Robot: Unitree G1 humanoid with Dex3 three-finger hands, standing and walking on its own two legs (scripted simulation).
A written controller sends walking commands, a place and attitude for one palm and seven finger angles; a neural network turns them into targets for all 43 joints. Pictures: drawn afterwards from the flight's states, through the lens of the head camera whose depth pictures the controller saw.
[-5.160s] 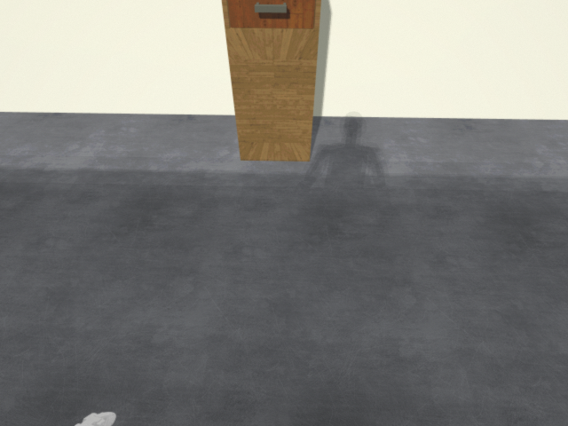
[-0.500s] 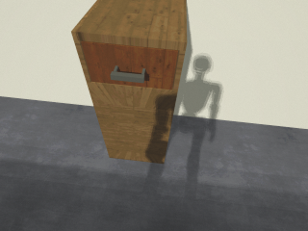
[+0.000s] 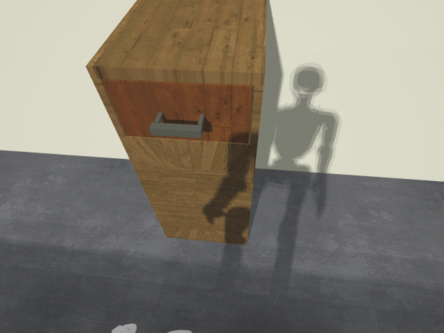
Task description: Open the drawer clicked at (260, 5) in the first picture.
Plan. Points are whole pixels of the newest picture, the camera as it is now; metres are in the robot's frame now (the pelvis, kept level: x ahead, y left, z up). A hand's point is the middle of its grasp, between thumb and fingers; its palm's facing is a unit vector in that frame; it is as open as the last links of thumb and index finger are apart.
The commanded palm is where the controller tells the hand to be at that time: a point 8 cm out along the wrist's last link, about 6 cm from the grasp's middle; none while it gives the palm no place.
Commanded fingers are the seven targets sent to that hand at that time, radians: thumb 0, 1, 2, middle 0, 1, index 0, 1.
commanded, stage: come to a stop and stand still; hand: left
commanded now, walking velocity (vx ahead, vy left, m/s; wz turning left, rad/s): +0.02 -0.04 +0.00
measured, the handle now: (178, 123) +0.56 +0.14 +0.03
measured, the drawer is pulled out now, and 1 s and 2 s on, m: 0.00 0.00 0.00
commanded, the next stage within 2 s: look again from close up in 0.82 s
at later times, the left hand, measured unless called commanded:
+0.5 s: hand out of the picture -0.05 +0.21 -0.17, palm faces +0.00 -0.98 -0.21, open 7.4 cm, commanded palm none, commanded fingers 0.00 0.90 0.90 -0.20 -0.30 -0.20 -0.30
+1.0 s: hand out of the picture -0.06 +0.18 -0.17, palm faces -0.02 -0.98 -0.18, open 7.4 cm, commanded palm none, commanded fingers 0.00 0.90 0.90 -0.20 -0.30 -0.20 -0.30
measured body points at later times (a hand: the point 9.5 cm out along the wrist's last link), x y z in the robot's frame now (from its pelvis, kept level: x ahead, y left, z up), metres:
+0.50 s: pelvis -0.04 +0.04 +0.00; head -0.03 +0.02 +0.45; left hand -0.05 +0.26 -0.15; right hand +0.00 -0.20 -0.16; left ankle -0.01 +0.14 -0.74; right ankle -0.07 -0.08 -0.74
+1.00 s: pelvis -0.05 +0.02 +0.00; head -0.03 +0.02 +0.45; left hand -0.05 +0.23 -0.16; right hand -0.09 -0.18 -0.16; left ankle -0.01 +0.14 -0.74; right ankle -0.07 -0.08 -0.74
